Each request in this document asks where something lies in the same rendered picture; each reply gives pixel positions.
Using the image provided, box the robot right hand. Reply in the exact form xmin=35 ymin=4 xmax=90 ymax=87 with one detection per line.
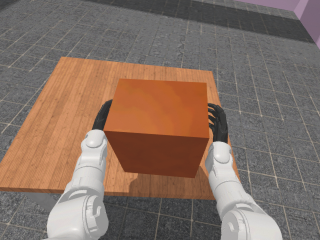
xmin=207 ymin=103 xmax=228 ymax=144

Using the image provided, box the robot left hand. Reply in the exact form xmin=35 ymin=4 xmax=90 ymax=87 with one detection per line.
xmin=92 ymin=99 xmax=113 ymax=131

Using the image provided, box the robot right upper arm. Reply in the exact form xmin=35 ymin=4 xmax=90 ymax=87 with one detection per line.
xmin=220 ymin=209 xmax=282 ymax=240

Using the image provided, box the carton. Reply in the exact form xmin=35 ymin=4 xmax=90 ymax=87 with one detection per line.
xmin=103 ymin=78 xmax=210 ymax=178

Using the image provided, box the left robot forearm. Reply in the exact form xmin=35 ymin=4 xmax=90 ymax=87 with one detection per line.
xmin=47 ymin=129 xmax=108 ymax=238

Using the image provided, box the robot left upper arm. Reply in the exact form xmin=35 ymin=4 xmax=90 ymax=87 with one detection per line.
xmin=42 ymin=194 xmax=109 ymax=240

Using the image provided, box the right robot forearm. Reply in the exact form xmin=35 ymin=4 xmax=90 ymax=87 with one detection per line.
xmin=204 ymin=141 xmax=283 ymax=239

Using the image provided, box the table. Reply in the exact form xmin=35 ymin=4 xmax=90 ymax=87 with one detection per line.
xmin=0 ymin=56 xmax=241 ymax=212

